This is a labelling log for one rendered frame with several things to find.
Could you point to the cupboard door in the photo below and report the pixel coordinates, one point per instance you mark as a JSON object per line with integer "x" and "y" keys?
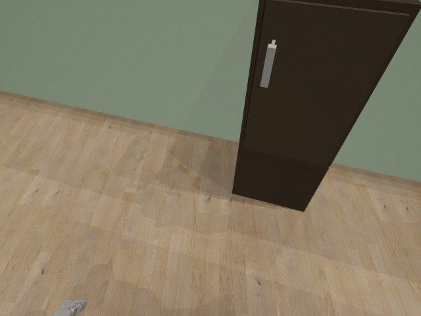
{"x": 326, "y": 59}

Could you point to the handle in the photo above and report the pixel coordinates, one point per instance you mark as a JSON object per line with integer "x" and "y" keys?
{"x": 270, "y": 53}

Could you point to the robot left hand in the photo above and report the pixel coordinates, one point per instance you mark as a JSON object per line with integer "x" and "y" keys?
{"x": 70, "y": 308}

